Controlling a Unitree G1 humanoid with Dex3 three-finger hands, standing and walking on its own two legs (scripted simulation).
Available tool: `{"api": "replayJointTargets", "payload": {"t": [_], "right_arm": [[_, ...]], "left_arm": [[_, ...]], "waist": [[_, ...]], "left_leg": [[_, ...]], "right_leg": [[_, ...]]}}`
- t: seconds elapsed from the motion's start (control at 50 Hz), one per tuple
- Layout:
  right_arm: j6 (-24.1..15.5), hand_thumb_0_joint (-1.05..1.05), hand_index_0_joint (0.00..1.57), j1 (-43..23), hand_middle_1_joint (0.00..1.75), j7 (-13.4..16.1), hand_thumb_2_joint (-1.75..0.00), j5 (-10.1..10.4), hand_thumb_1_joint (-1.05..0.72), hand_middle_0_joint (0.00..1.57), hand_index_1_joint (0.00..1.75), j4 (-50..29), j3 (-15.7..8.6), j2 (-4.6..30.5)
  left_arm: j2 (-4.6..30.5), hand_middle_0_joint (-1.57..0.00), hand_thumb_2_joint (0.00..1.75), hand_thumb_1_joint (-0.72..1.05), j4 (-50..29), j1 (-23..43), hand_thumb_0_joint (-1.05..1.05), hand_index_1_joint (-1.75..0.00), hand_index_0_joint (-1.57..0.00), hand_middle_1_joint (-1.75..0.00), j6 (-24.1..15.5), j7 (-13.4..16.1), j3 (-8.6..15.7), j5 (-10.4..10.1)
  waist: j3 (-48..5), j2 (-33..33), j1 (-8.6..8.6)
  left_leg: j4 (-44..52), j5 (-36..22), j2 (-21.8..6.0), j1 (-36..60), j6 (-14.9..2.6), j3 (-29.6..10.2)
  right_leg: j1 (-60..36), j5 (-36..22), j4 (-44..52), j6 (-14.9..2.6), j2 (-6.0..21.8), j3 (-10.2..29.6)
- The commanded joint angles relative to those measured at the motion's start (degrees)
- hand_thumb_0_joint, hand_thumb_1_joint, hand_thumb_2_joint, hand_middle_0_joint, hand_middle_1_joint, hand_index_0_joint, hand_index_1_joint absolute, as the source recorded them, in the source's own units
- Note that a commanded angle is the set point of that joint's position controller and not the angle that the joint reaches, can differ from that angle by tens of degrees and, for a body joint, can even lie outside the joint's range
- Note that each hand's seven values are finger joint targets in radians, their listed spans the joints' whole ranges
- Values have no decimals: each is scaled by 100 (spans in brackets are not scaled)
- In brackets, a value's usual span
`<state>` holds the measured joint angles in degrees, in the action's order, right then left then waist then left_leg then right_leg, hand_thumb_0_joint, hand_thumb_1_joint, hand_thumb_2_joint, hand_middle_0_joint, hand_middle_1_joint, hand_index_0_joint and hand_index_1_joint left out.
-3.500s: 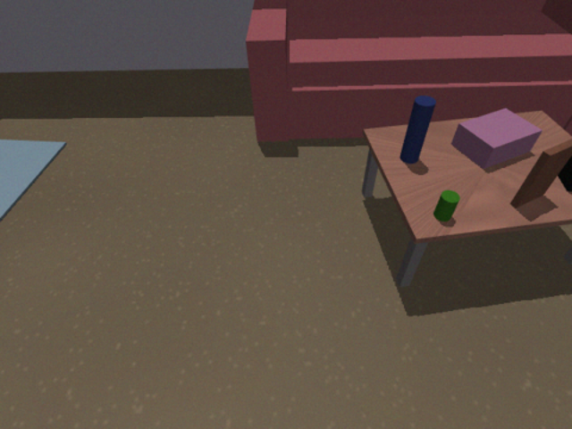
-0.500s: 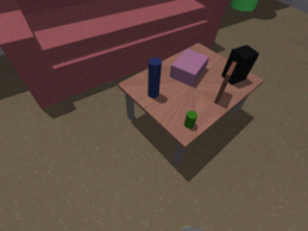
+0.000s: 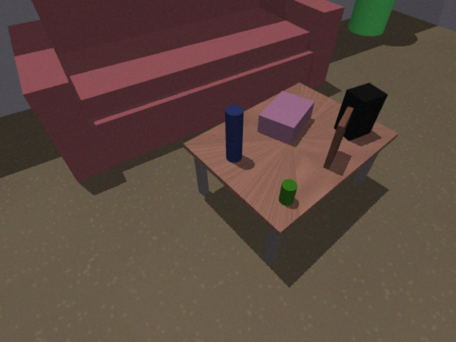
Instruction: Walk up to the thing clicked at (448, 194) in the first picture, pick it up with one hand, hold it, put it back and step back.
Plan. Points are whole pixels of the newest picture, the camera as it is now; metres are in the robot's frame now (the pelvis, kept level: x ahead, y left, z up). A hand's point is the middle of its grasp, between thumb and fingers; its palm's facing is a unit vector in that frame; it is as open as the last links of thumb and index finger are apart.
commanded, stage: walk up
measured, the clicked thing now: (287, 192) +0.70 -0.19 -0.36
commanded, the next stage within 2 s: stand in 1.06 s
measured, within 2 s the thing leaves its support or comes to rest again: neither
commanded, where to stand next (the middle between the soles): +0.08 +0.01 m, yaw +2 degrees
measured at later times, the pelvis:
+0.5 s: pelvis +0.01 -0.01 +0.02, yaw +2 degrees
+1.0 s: pelvis +0.02 +0.00 +0.02, yaw +3 degrees
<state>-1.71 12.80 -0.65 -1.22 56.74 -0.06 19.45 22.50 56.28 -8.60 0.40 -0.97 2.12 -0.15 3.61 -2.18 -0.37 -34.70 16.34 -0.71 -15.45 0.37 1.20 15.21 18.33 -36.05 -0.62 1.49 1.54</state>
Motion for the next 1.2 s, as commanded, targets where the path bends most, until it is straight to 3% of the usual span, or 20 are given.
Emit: {"api": "replayJointTargets", "payload": {"t": [0.0,0.02,0.06,0.1,0.16,0.22,0.34,0.88,1.02,1.1,1.14,1.18], "right_arm": [[-139,0,20,-362,30,104,-90,136,-90,20,30,-351,-313,1282],[-98,0,20,-305,30,97,-90,130,-90,20,30,-288,-325,1261],[-73,0,20,-366,30,98,-90,79,-90,20,30,-148,-334,1302],[-84,0,20,-612,30,72,-90,91,-90,20,30,-96,-320,1358],[-94,0,20,-578,30,66,-90,105,-90,20,30,29,-265,1281],[-84,0,20,-673,30,82,-90,116,-90,20,30,137,-274,1309],[-44,0,20,-835,30,78,-90,70,-90,20,30,306,-257,1309],[-45,0,20,-955,30,108,-90,68,-90,20,30,467,-262,1255],[-34,0,20,-929,30,113,-90,61,-90,20,30,500,-266,1259],[-47,0,20,-1021,30,125,-90,65,-90,20,30,463,-243,1259],[-29,0,20,-1022,30,117,-90,73,-90,20,30,466,-249,1287],[-30,0,20,-1027,30,110,-90,80,-90,20,30,452,-239,1243]], "left_arm": [[1099,-20,90,90,-104,97,0,-30,-20,-30,-268,149,267,58],[1214,-20,90,90,-113,370,0,-30,-20,-30,-278,133,229,71],[1149,-20,90,90,-119,646,0,-30,-20,-30,-253,94,176,67],[1043,-20,90,90,19,610,0,-30,-20,-30,-258,87,140,51],[1084,-20,90,90,141,655,0,-30,-20,-30,-314,99,139,61],[1051,-20,90,90,278,682,0,-30,-20,-30,-305,116,140,35],[993,-20,90,90,414,845,0,-30,-20,-30,-261,110,126,31],[911,-20,90,90,603,768,0,-30,-20,-30,-213,113,141,71],[907,-20,90,90,594,829,0,-30,-20,-30,-199,114,138,80],[900,-20,90,90,625,675,0,-30,-20,-30,-208,127,82,37],[885,-20,90,90,605,640,0,-30,-20,-30,-225,125,56,49],[917,-20,90,90,608,619,0,-30,-20,-30,-241,126,49,57]], "waist": [[-600,579,-95],[-514,409,92],[-365,261,132],[-284,292,33],[-516,-2,75],[-593,25,65],[-411,197,58],[-646,291,40],[-566,328,61],[-488,311,19],[-498,270,26],[-654,225,49]], "left_leg": [[669,-1178,-528,-169,-241,-736],[875,-365,-374,40,-228,-654],[1077,172,-428,400,-258,-736],[1141,-192,-540,271,-286,-827],[1052,-1070,-495,499,-266,-655],[1101,-1466,-535,662,-238,-634],[1408,-1111,-552,639,-205,-688],[1668,-1576,-590,760,-172,-718],[1763,-1459,-579,657,-165,-739],[1832,-1914,-697,871,-107,-774],[1839,-1702,-672,891,-110,-741],[1817,-1916,-694,1032,-113,-734]], "right_leg": [[-919,-1085,1241,-309,528,767],[-480,-537,1297,-351,639,870],[-13,177,1410,-297,597,782],[-228,-137,1496,-207,446,526],[-540,-1000,1588,-223,582,578],[-701,-1444,1587,-176,558,410],[-638,-923,1838,-123,541,347],[-1127,-1354,1917,-25,507,126],[-1159,-1336,1905,-14,513,121],[-1017,-1569,1917,-27,585,183],[-1009,-1495,1999,-4,594,206],[-1063,-1717,1959,-7,605,200]]}}
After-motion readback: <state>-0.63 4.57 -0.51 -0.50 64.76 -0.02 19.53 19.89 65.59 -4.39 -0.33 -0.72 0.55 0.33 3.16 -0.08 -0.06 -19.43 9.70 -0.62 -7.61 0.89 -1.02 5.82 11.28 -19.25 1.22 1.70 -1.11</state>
